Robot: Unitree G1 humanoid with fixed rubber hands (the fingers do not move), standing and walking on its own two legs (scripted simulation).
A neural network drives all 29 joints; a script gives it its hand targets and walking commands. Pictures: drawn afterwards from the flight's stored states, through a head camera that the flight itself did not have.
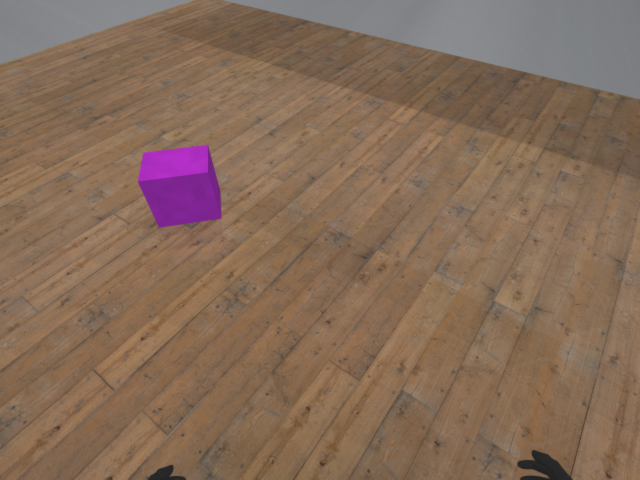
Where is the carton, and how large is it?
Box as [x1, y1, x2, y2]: [138, 145, 220, 227]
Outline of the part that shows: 207,145 143,153 138,182 159,227 220,218 219,188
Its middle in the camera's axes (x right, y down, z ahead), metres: -0.63 -0.26 +1.74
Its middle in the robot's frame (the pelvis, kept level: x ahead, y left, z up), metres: +1.42 +0.67 -0.62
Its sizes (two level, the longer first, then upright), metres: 0.281 0.209 0.265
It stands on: the floor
